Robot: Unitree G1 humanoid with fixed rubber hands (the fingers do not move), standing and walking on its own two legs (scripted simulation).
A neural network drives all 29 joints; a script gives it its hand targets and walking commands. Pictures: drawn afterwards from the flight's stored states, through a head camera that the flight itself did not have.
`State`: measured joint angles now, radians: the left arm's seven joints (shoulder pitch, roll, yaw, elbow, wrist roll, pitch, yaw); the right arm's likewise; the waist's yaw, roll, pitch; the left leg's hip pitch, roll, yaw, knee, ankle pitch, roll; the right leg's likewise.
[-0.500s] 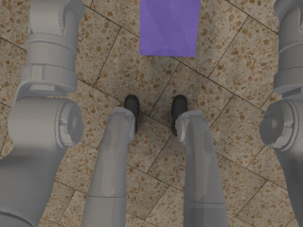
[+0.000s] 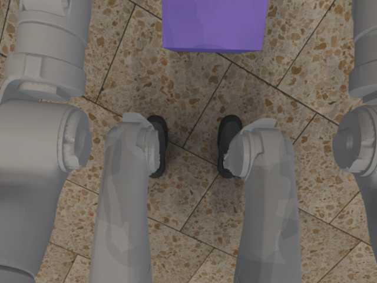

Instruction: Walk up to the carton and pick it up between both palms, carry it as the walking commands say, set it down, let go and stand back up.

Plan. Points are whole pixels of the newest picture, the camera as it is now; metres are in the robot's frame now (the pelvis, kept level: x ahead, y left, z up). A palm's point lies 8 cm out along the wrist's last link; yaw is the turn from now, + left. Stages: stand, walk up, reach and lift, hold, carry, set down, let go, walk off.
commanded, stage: reach and lift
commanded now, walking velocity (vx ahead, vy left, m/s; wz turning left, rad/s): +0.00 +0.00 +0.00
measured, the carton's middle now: out of the picture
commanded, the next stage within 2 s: none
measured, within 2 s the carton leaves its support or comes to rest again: neither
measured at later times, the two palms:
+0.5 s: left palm out of the picture +0.58 +0.16 -0.28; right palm out of the picture +0.60 -0.17 -0.27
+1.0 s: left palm out of the picture +0.59 +0.16 -0.32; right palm out of the picture +0.59 -0.18 -0.32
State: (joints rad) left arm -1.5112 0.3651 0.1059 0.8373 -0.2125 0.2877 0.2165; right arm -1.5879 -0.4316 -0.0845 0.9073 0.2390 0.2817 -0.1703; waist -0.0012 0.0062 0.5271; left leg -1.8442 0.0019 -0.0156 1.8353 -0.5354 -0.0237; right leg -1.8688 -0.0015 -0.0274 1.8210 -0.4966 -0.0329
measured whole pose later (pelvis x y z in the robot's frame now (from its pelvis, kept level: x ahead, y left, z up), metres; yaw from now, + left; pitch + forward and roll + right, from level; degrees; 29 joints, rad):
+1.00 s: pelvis +0.03 +0.01 -0.14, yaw +1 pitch +31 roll +1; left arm -1.54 0.34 0.03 1.11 -0.28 0.09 0.17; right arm -1.57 -0.42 -0.03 1.14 0.27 0.08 -0.11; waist -0.02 0.02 0.52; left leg -2.20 -0.02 0.00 2.34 -0.68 -0.02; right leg -2.23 -0.02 -0.01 2.33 -0.65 -0.02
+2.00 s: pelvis +0.03 +0.01 -0.16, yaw +1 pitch +29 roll +1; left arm -1.57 0.24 0.16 1.13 -0.14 0.18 0.12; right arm -1.58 -0.35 -0.10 1.13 0.17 0.16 -0.09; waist -0.02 0.03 0.52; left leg -2.19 -0.07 -0.02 2.39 -0.71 -0.04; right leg -2.23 0.00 0.01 2.38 -0.66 -0.01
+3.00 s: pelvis +0.02 +0.01 -0.09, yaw +0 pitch +30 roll +2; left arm -1.41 0.12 0.35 0.62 -0.02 0.39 0.20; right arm -1.49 -0.19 -0.34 0.69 -0.05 0.36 -0.11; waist -0.02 0.02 0.53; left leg -2.02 -0.11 -0.04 2.16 -0.67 -0.07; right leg -2.06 0.07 0.06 2.15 -0.61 0.03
